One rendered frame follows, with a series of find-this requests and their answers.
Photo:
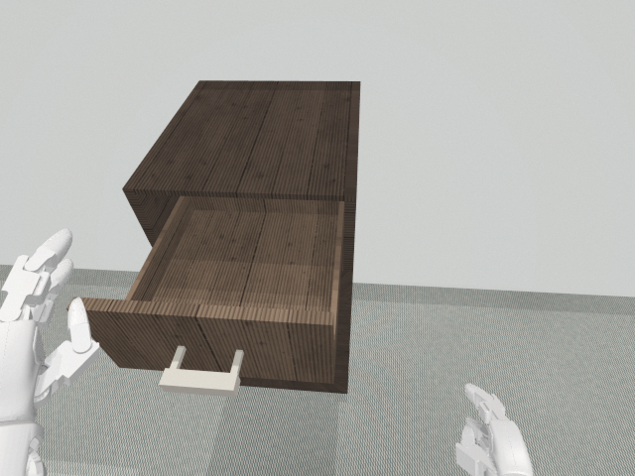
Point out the drawer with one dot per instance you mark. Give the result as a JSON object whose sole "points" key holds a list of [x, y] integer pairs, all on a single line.
{"points": [[226, 273]]}

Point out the cabinet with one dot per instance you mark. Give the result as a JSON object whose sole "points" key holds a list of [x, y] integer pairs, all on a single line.
{"points": [[261, 139]]}

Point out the right robot hand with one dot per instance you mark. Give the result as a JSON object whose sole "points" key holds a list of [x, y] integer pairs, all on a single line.
{"points": [[502, 449]]}

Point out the left robot hand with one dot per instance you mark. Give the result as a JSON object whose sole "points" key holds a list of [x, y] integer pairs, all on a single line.
{"points": [[30, 291]]}

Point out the handle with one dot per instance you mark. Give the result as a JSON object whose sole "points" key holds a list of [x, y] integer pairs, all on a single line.
{"points": [[176, 380]]}

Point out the left robot forearm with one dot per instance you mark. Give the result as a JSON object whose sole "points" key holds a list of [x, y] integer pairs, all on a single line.
{"points": [[19, 442]]}

